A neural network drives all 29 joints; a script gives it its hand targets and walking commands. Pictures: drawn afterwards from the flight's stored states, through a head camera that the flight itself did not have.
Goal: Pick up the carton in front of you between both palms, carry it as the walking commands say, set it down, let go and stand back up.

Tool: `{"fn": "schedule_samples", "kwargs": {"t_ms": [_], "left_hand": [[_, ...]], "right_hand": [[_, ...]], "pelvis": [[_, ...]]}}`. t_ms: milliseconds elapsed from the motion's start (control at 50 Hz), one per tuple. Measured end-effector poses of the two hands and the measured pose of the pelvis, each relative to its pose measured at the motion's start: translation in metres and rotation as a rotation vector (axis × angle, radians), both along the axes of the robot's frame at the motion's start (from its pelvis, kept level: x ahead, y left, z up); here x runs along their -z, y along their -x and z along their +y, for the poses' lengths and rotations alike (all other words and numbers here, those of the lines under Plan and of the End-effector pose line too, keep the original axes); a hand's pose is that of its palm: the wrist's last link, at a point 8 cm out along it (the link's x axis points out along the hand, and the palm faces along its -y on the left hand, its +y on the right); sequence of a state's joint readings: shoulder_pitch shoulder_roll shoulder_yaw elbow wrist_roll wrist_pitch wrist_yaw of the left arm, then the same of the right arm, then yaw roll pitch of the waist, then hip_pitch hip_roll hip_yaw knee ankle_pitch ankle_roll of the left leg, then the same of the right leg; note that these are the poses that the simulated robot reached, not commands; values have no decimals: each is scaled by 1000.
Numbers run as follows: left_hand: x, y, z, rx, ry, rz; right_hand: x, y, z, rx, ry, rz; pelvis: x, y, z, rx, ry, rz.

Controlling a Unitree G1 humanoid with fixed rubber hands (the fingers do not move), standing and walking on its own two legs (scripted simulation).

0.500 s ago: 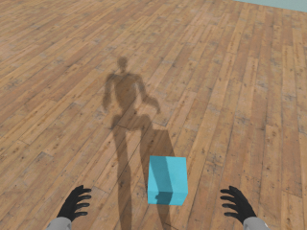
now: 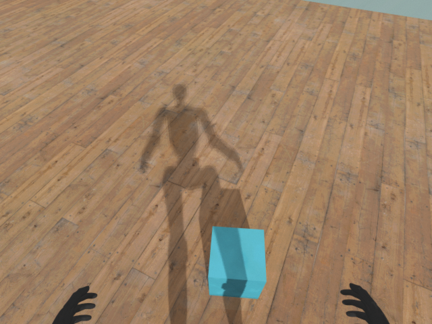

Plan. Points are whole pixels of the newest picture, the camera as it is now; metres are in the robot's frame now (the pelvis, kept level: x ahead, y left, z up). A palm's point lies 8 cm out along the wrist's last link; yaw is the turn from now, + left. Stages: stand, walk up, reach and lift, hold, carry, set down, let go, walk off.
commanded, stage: stand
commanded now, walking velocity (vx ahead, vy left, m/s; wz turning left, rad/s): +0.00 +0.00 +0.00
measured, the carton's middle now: (235, 263) +0.44 -0.08 -0.65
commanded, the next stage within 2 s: none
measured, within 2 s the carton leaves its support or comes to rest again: neither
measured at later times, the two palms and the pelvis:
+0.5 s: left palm out of the picture +0.10 +0.30 -0.09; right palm out of the picture +0.10 -0.30 -0.09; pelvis -0.01 +0.00 +0.01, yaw +0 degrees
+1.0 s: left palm out of the picture +0.07 +0.31 -0.09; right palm out of the picture +0.06 -0.30 -0.09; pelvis -0.03 +0.00 +0.01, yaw -1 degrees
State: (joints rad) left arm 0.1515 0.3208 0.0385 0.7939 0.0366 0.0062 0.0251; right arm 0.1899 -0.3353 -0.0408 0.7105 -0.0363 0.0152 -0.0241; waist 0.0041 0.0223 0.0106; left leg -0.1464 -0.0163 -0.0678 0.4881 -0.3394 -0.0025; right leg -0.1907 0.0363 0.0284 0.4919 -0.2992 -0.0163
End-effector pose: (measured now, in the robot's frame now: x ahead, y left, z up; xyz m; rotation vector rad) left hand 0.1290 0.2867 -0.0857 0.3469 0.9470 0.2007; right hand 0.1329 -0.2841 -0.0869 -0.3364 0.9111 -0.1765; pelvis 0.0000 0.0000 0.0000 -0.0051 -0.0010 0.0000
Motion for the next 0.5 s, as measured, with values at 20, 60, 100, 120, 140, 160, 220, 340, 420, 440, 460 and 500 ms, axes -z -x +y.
{"fn": "schedule_samples", "kwargs": {"t_ms": [20, 60, 100, 120, 140, 160, 220, 340, 420, 440, 460, 500], "left_hand": [[0, 0, 0, -1, 1, 2], [1, 1, 0, -3, 2, 5], [1, 2, 0, -6, 3, 10], [1, 3, 1, -7, 3, 13], [2, 4, 1, -8, 3, 16], [2, 5, 2, -9, 2, 19], [2, 9, 3, -13, 1, 28], [3, 19, 7, -18, -1, 48], [3, 25, 9, -21, -2, 62], [3, 27, 9, -22, -3, 65], [3, 28, 10, -23, -3, 68], [4, 31, 10, -24, -3, 75]], "right_hand": [[0, 1, 0, 0, 0, 3], [1, 2, -1, 1, 2, 8], [1, 4, -2, 2, 4, 14], [1, 5, -2, 3, 6, 16], [1, 6, -3, 4, 7, 19], [1, 7, -4, 5, 9, 22], [1, 12, -6, 7, 14, 30], [1, 22, -9, 12, 21, 49], [2, 29, -11, 16, 24, 63], [2, 31, -11, 17, 24, 67], [3, 33, -12, 19, 25, 70], [3, 37, -12, 21, 25, 78]], "pelvis": [[0, 0, 0, 0, 0, -1], [-1, 0, 0, 0, 0, -3], [-1, 0, -1, 0, -1, -6], [-1, 1, -1, 0, -1, -7], [-2, 1, -1, 0, -1, -8], [-2, 1, -1, 0, -1, -10], [-3, 3, -1, 1, -2, -14], [-4, 7, 0, 4, -3, -21], [-5, 11, 0, 7, -4, -26], [-5, 12, 0, 7, -4, -27], [-5, 12, 0, 8, -4, -28], [-6, 14, 0, 9, -4, -30]]}}
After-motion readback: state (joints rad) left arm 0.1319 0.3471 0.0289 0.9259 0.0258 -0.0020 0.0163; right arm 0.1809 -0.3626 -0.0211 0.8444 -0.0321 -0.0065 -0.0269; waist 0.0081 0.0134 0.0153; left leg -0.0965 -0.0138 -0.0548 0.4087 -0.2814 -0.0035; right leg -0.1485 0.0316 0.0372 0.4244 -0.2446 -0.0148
